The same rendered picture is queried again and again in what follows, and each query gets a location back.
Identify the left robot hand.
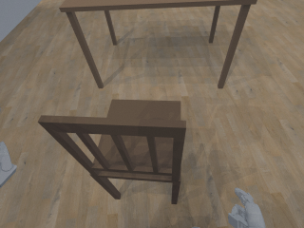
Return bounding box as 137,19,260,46
0,107,17,188

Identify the chair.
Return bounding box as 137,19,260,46
38,99,186,204

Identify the table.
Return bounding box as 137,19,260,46
59,0,257,89

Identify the right robot hand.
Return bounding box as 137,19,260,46
228,187,266,228

